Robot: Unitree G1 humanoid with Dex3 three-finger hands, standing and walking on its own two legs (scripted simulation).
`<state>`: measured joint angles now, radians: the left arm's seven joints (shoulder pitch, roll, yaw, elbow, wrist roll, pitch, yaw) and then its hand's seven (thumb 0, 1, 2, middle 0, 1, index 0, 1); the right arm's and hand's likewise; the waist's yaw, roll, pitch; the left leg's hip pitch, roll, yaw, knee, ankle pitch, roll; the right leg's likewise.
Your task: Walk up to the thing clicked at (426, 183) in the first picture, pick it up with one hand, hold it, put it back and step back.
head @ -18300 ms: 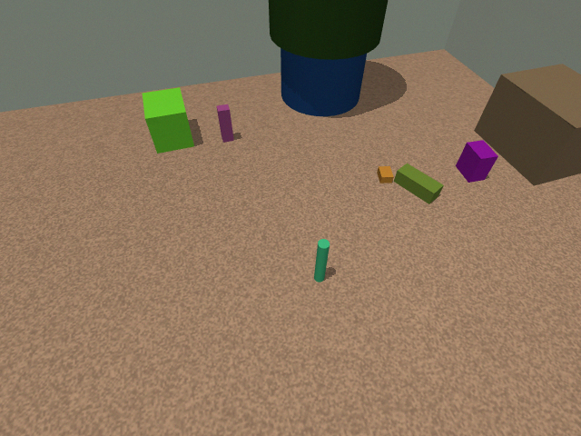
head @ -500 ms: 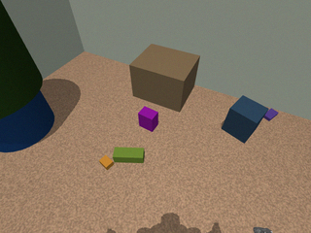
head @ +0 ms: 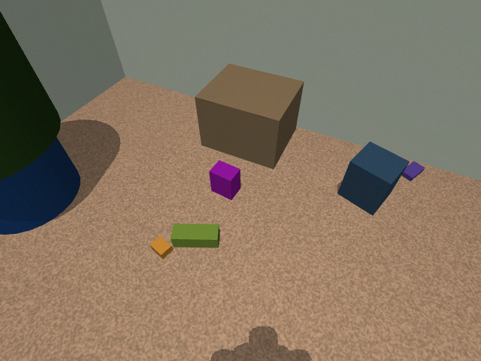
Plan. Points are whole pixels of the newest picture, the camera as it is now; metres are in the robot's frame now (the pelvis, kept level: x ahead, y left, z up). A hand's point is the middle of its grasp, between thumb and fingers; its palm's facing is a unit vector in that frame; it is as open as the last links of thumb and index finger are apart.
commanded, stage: stand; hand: left
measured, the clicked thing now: (196, 235) +0.77 +0.23 -0.74
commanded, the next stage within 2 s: walk up in 0.30 s
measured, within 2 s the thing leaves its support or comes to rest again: neither
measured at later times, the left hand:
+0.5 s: hand out of the picture +0.09 +0.28 -0.16, palm faces +0.04 -0.94 -0.35, open 7.4 cm
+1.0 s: hand (122, 282) +0.31 +0.28 -0.16, palm faces -0.08 -0.94 -0.34, open 7.4 cm
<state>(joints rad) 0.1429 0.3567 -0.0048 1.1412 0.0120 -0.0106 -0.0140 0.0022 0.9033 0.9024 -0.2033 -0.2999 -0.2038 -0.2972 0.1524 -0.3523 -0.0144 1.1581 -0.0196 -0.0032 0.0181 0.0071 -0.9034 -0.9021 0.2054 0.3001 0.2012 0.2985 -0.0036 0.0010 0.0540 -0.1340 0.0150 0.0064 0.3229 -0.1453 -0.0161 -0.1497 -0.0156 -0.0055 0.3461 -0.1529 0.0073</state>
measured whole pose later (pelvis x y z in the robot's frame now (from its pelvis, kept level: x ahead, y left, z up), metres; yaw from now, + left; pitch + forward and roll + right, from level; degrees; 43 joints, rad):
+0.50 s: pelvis +0.04 +0.01 -0.01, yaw +2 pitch -2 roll -1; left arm 0.21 0.38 0.07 1.02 0.04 -0.04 -0.04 0.00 0.90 0.90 -0.21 -0.30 -0.21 -0.30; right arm 0.21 -0.40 -0.06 1.06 -0.04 -0.02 0.04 0.01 -0.90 -0.90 0.21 0.30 0.20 0.30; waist 0.02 0.02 0.05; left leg -0.27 0.03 0.00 0.65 -0.45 0.03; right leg -0.11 0.00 -0.03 0.40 -0.23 -0.01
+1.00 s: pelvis +0.21 +0.01 -0.03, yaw +0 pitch -3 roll +2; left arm 0.20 0.40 0.06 0.89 0.02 0.00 -0.08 0.00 0.91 0.90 -0.20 -0.30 -0.20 -0.30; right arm 0.38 -0.38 -0.06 0.87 -0.02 -0.06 0.02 0.01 -0.90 -0.90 0.21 0.30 0.21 0.30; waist -0.04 -0.03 0.11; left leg 0.03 0.00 0.07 0.49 -0.46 -0.01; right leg -0.41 -0.05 -0.02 0.60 -0.15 -0.04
